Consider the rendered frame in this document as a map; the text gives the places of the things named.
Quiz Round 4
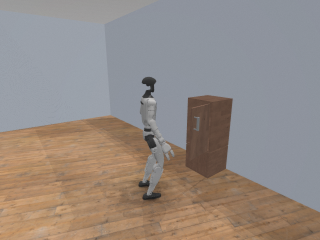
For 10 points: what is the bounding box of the handle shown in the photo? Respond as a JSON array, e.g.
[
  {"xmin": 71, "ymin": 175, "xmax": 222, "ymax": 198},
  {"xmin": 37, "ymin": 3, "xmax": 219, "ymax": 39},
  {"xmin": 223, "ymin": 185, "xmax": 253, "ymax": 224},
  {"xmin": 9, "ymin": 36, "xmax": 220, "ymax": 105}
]
[{"xmin": 194, "ymin": 117, "xmax": 200, "ymax": 131}]

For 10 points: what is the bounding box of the humanoid robot head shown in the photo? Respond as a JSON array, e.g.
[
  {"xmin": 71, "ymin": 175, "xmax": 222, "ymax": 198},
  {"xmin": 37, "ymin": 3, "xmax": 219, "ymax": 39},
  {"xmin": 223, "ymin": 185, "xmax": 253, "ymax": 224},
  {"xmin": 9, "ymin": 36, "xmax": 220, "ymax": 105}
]
[{"xmin": 142, "ymin": 77, "xmax": 156, "ymax": 98}]

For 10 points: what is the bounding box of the right robot thigh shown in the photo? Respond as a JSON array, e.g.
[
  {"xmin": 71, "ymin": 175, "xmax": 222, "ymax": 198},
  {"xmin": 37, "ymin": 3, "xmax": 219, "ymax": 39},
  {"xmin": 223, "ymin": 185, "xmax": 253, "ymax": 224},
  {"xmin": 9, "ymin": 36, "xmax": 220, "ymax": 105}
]
[{"xmin": 147, "ymin": 136, "xmax": 164, "ymax": 171}]

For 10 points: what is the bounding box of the right robot hand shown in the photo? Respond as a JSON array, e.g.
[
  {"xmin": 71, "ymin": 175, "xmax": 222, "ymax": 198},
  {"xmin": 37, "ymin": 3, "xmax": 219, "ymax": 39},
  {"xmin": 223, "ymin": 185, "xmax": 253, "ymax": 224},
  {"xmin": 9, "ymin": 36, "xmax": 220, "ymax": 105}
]
[{"xmin": 161, "ymin": 143, "xmax": 175, "ymax": 161}]

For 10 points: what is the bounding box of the cupboard door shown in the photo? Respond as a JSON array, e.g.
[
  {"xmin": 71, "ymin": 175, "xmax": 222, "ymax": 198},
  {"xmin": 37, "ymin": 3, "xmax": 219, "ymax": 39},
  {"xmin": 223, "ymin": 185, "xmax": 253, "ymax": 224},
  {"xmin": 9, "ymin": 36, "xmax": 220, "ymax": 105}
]
[{"xmin": 188, "ymin": 103, "xmax": 211, "ymax": 161}]

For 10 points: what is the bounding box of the robot right upper arm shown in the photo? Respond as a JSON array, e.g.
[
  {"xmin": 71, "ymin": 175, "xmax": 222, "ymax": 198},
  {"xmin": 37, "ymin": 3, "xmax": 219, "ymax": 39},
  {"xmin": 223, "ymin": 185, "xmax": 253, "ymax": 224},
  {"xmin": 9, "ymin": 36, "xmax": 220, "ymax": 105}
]
[{"xmin": 147, "ymin": 98, "xmax": 156, "ymax": 126}]

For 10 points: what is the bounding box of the right robot forearm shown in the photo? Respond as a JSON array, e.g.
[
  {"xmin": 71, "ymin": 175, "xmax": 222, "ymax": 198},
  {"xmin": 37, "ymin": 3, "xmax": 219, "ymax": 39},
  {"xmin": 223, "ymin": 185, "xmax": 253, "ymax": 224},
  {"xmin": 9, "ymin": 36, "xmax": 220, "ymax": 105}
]
[{"xmin": 149, "ymin": 119, "xmax": 166, "ymax": 145}]

